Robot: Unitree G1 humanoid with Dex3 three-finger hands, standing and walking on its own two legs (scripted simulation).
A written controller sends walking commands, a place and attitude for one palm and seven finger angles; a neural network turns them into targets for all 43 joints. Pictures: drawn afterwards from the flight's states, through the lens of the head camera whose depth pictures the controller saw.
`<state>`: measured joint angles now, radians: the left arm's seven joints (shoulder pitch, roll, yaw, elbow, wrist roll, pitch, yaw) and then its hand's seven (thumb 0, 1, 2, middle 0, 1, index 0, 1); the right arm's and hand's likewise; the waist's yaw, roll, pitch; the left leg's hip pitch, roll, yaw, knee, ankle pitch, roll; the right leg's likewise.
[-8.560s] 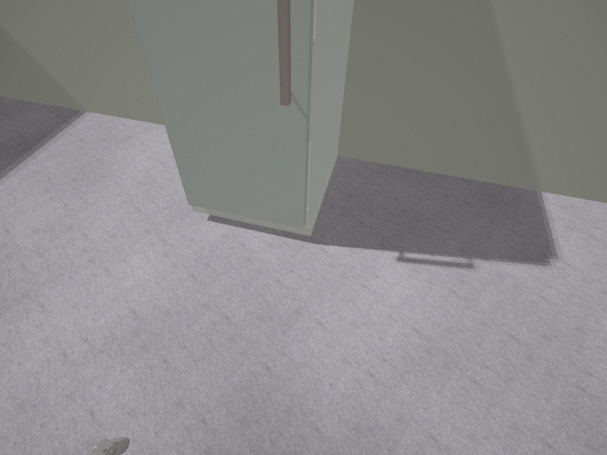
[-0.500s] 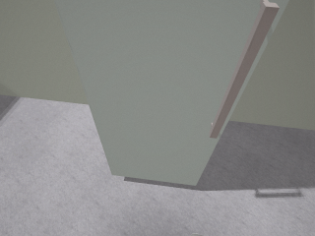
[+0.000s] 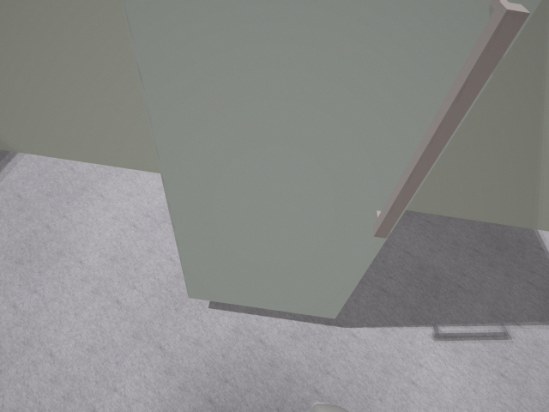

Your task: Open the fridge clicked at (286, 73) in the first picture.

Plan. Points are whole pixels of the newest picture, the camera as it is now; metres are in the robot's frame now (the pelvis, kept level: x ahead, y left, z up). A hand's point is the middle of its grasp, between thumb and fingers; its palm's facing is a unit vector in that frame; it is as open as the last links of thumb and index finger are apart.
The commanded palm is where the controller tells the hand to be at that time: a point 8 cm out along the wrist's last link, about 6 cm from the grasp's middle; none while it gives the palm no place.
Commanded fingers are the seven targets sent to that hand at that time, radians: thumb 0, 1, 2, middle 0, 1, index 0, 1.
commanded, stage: come to a stop and stand still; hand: right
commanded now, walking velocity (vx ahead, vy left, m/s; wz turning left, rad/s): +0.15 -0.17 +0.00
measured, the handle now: (423, 146) +0.50 -0.21 +0.14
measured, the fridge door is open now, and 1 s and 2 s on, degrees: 0 0 0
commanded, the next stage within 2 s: look again from close up in 0.94 s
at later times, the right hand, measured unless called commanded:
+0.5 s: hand out of the picture -0.04 -0.20 -0.17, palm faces +0.08 +0.98 -0.18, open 7.4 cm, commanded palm none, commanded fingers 0.00 -0.90 -0.90 0.20 0.30 0.20 0.30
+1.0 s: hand out of the picture -0.05 -0.20 -0.16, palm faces +0.04 +0.98 -0.21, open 7.4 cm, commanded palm none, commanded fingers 0.00 -0.90 -0.90 0.20 0.30 0.20 0.30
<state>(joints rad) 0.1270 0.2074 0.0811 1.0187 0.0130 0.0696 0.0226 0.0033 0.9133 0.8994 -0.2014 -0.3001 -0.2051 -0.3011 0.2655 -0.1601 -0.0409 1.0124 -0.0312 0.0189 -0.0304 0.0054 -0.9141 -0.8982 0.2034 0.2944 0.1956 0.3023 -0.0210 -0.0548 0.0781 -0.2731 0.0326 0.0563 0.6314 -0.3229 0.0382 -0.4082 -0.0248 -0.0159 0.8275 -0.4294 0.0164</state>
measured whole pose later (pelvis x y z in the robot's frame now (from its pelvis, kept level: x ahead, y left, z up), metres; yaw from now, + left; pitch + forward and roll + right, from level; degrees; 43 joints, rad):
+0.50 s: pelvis -0.04 -0.03 +0.01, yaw -1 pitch -3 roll +0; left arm 0.32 0.12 0.00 1.13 0.01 0.00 0.03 0.01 0.91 0.90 -0.20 -0.30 -0.20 -0.30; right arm 0.27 -0.16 -0.02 1.13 -0.01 0.02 -0.02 0.01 -0.91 -0.90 0.20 0.29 0.20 0.30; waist -0.02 0.01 0.00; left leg -0.23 0.04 0.07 0.42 -0.14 -0.01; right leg -0.07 0.00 -0.04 0.41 -0.29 0.00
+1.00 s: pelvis -0.03 -0.04 +0.01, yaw +0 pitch -1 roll +0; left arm 0.35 0.15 -0.01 1.06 0.01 -0.03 0.03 0.01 0.91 0.90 -0.20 -0.30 -0.20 -0.30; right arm 0.33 -0.11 0.02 1.15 -0.01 -0.02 -0.03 0.01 -0.91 -0.90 0.20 0.29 0.20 0.30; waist 0.00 -0.06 0.01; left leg -0.28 0.07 0.05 0.53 -0.22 -0.02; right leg -0.10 0.02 -0.05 0.48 -0.36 -0.03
